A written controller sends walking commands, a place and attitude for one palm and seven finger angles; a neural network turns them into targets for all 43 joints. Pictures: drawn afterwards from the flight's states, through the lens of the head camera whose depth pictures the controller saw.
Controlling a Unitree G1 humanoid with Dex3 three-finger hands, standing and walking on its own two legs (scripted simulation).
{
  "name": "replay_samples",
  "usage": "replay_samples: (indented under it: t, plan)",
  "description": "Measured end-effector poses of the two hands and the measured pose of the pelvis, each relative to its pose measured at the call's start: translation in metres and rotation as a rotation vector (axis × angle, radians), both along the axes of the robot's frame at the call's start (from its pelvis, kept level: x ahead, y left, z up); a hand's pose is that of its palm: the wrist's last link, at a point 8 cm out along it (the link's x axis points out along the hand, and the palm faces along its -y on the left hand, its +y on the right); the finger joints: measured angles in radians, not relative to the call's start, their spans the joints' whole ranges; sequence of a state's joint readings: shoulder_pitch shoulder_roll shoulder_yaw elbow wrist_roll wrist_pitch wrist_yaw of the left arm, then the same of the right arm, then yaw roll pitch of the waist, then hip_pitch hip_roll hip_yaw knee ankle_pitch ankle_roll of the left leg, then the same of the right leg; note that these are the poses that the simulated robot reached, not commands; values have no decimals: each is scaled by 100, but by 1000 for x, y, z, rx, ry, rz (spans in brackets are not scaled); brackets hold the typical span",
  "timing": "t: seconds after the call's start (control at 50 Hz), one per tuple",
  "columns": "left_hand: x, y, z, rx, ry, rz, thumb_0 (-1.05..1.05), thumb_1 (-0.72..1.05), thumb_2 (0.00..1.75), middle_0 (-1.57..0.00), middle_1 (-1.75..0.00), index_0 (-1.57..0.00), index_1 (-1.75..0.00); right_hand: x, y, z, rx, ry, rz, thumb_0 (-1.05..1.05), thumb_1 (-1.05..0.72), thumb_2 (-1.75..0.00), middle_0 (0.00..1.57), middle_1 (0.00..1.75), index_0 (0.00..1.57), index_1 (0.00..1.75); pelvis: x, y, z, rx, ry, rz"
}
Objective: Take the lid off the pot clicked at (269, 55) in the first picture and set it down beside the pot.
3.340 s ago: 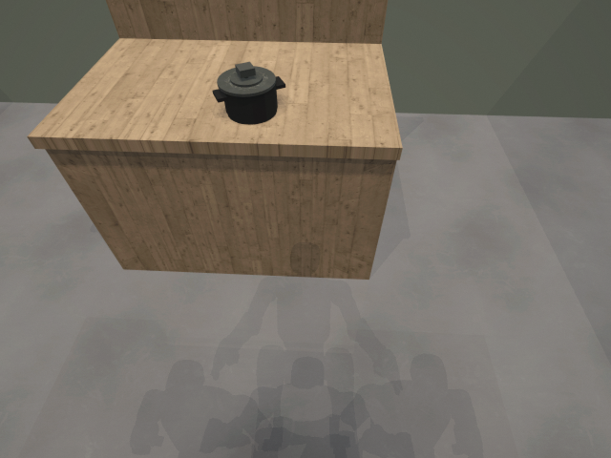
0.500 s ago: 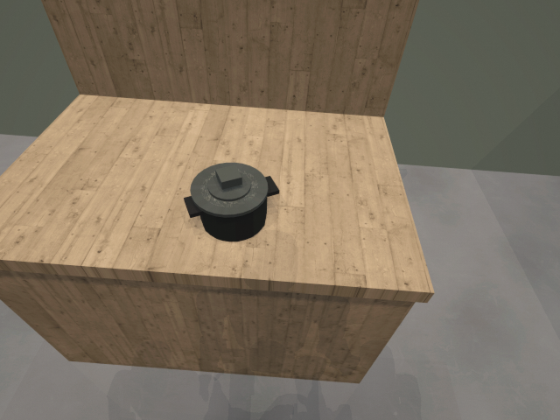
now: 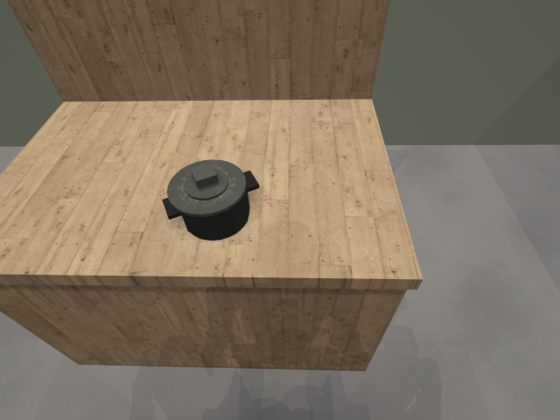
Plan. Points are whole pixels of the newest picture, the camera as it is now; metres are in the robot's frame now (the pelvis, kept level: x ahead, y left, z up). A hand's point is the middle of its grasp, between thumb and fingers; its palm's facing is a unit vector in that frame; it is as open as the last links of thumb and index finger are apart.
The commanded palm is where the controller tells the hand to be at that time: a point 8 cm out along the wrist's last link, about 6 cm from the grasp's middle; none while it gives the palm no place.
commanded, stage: come to a stop and stand still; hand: left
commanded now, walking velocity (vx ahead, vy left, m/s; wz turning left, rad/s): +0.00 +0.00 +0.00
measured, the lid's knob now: (204, 175) +0.54 +0.18 +0.03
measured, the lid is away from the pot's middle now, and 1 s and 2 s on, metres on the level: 0.01 0.01 0.01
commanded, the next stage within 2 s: look again from close up in 0.38 s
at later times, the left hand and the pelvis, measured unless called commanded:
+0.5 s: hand out of the picture +0.07 +0.17 -0.16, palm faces +0.01 -0.98 -0.22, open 7.3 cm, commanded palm none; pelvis +0.01 -0.01 +0.00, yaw +0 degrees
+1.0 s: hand out of the picture -0.02 +0.18 -0.17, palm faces +0.03 -0.99 -0.16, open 7.4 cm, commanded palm none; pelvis +0.01 +0.02 +0.01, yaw +0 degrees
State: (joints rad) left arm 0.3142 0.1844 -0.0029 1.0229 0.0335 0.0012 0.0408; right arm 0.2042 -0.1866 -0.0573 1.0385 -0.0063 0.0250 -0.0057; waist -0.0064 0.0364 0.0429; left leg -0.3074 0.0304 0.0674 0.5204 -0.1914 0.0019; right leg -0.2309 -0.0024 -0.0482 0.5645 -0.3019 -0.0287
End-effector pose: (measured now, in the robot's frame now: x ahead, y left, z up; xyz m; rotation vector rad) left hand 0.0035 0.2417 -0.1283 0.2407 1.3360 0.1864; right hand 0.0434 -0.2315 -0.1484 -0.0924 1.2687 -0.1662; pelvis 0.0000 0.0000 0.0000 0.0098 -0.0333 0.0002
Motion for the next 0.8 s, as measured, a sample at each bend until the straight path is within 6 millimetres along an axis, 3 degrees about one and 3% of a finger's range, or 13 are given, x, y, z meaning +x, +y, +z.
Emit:
replay_samples:
  t: [0.16, 0.28, 0.38, 0.52, 0.8]
  plan:
    - [32, -17, -1, -11, -68, -29, 1, 90, 90, -20, -30, -20, -30, -30, -19, -2, -15, 57, -35, 1, -91, -90, 19, 30, 19, 30, 4, -13, -1, -22, 8, 2]
    - [62, -32, -1, -51, -141, -35, 1, 91, 90, -20, -30, -20, -30, -52, -10, 3, -6, 134, -22, 1, -91, -90, 19, 30, 19, 30, 7, -16, 2, -15, 10, 7]
    - [71, -32, -2, -62, -159, -32, 0, 92, 90, -20, -30, -20, -30, -56, 2, 5, 13, 162, -19, 1, -91, -90, 19, 30, 19, 30, 9, -15, 4, -15, 12, 7]
    - [59, -22, -5, -62, -113, -16, 0, 93, 90, -20, -30, -20, -30, -46, 17, 6, 19, 152, -9, 1, -91, -90, 19, 30, 19, 30, 13, -7, 5, -16, 16, 5]
    - [0, -15, -12, -106, 31, 34, 1, 91, 90, -20, -30, -20, -30, -27, 24, 13, -25, 118, 20, 2, -93, -90, 19, 30, 19, 30, 14, 13, 7, -17, 13, 3]
